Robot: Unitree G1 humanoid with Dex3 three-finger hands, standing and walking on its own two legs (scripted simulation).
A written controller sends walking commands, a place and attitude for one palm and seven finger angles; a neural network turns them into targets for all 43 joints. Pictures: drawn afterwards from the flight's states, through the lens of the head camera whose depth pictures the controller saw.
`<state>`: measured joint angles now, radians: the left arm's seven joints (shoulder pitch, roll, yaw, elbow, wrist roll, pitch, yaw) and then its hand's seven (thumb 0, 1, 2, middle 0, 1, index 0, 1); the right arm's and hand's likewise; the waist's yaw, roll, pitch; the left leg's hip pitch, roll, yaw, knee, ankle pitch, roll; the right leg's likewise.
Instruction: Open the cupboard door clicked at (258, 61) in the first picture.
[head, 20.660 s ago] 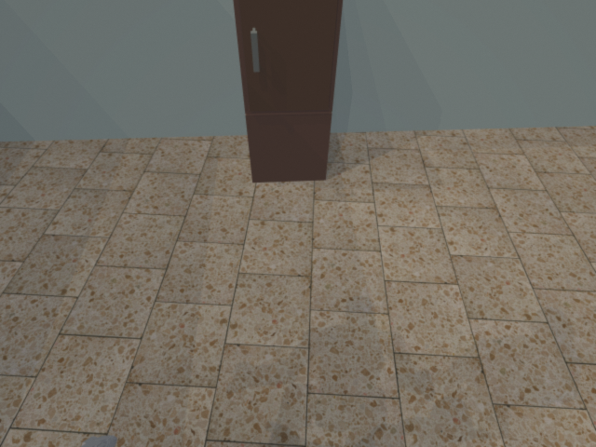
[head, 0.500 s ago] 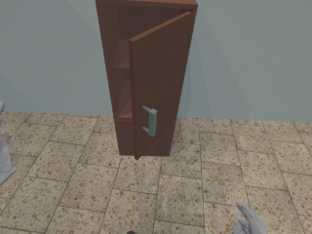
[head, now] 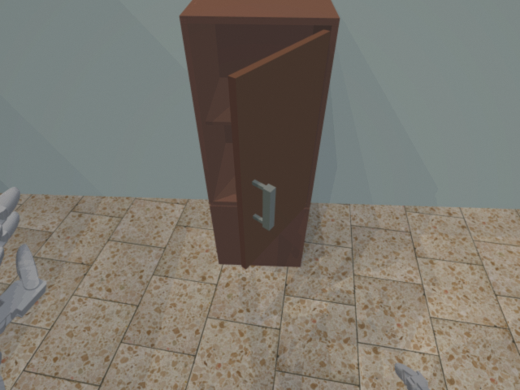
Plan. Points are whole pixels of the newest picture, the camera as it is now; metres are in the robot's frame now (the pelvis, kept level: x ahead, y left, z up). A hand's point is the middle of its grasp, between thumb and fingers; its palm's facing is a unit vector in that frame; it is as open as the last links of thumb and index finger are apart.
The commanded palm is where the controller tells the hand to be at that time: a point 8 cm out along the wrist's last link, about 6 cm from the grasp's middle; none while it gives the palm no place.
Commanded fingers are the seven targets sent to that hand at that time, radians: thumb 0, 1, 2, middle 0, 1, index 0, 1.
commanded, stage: let the arm hang, fingers relaxed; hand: left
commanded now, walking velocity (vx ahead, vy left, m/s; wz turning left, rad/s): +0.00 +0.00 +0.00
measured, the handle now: (262, 204) +0.57 +0.04 -0.08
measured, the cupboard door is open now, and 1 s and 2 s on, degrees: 54 54 54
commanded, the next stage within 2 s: look to check the result in 1.16 s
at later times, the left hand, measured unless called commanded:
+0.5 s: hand out of the picture -0.07 +0.19 -0.18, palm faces +0.03 -0.99 -0.16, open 7.2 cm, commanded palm none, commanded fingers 0.00 0.90 0.90 -0.20 -0.30 -0.20 -0.30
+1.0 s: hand out of the picture -0.03 +0.17 -0.17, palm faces +0.05 -0.98 -0.17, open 7.4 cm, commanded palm none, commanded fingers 0.00 0.90 0.90 -0.20 -0.30 -0.20 -0.30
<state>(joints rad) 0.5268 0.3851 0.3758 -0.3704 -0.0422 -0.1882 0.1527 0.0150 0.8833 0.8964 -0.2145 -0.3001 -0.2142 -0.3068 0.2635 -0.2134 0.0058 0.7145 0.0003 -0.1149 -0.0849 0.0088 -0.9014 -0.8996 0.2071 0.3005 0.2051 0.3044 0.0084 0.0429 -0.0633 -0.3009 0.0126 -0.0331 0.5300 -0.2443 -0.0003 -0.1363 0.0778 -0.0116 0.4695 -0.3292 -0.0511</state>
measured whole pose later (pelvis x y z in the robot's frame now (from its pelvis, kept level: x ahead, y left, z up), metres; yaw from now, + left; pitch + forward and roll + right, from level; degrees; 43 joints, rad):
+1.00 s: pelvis -0.02 +0.01 +0.01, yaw +1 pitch -2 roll +0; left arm 0.30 0.12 0.00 1.14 0.01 0.00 0.03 0.01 0.91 0.90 -0.20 -0.30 -0.20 -0.30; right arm 0.29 -0.13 0.00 1.14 -0.02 0.01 -0.03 0.00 -0.91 -0.90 0.20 0.30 0.20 0.30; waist -0.01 0.02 0.01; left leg -0.26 -0.04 -0.03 0.42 -0.13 0.02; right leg -0.13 0.02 -0.02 0.45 -0.29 -0.03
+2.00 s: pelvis +0.02 -0.01 +0.00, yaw -1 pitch -1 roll +0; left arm 0.32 0.12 0.01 1.13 0.00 0.00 0.04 0.01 0.91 0.90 -0.20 -0.30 -0.20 -0.30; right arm 0.26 -0.14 0.00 1.15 -0.01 0.01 -0.05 0.00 -0.91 -0.90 0.20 0.30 0.20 0.30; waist 0.01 0.00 0.05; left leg -0.22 0.00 -0.02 0.46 -0.22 -0.02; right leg -0.07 0.06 0.00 0.42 -0.33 -0.07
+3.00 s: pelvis +0.03 -0.03 +0.00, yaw -34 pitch +2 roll -2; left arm 0.19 0.26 0.10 0.90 0.02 0.06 -0.03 0.01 0.91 0.90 -0.20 -0.30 -0.20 -0.30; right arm 0.18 -0.18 -0.01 0.87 -0.03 0.01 -0.04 0.00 -0.90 -0.90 0.21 0.30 0.20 0.30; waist 0.03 -0.02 0.11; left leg -0.28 0.10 0.05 0.54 -0.29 -0.03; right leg -0.49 0.01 -0.01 1.05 -0.48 0.05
